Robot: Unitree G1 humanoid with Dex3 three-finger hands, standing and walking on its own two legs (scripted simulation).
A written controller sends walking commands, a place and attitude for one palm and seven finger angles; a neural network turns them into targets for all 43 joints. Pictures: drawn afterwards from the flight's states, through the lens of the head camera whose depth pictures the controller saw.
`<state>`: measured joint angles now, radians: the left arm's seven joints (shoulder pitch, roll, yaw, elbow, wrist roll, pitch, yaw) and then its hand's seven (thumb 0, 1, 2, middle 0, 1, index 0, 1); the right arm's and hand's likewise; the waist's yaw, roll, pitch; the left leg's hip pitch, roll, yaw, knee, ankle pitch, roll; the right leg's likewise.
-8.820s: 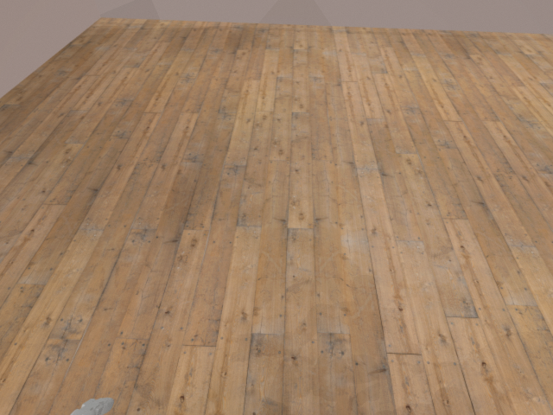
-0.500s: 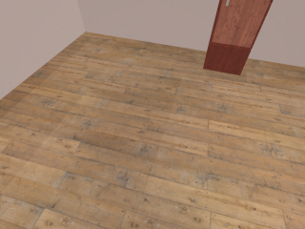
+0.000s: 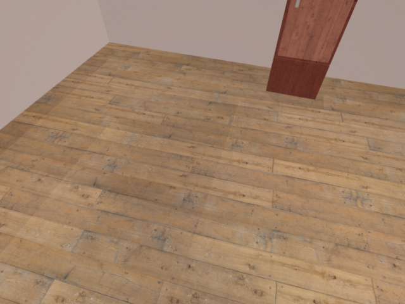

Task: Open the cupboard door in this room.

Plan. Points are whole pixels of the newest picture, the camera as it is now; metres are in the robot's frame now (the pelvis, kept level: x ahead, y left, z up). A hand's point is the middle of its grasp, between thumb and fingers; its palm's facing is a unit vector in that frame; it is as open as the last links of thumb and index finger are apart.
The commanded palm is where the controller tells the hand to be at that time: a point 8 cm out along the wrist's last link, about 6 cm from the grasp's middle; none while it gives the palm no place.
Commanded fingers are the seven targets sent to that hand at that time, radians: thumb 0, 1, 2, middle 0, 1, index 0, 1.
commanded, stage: turn or walk to find it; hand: left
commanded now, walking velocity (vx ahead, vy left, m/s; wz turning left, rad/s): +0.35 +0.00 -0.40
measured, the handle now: out of the picture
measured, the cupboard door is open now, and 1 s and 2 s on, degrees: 0 0 0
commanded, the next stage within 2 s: stand and wait in 0.30 s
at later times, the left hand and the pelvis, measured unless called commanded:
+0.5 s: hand out of the picture +0.09 +0.19 -0.18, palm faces +0.05 -0.98 -0.20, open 7.3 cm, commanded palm none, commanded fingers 0.00 0.90 0.90 -0.20 -0.30 -0.20 -0.30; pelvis +0.08 +0.02 -0.01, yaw +1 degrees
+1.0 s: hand out of the picture +0.06 +0.22 -0.18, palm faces +0.13 -0.96 -0.24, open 7.4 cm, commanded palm none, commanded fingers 0.00 0.90 0.90 -0.20 -0.30 -0.20 -0.30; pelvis +0.04 +0.02 -0.01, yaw +5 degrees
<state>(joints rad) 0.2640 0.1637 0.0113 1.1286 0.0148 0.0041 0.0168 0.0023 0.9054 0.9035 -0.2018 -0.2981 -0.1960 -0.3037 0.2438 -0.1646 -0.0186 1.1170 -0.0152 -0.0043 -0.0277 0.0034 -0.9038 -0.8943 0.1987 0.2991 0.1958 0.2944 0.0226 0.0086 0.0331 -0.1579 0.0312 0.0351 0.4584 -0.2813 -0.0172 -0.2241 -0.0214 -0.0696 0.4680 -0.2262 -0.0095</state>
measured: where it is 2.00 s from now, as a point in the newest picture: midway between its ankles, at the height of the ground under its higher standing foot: outside the picture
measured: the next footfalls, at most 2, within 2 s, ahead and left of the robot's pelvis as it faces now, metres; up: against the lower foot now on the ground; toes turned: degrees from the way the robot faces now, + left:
right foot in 1.46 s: +0.05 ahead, -0.12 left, +0.00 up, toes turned +9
left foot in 1.84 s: -0.10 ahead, +0.11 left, +0.00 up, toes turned +30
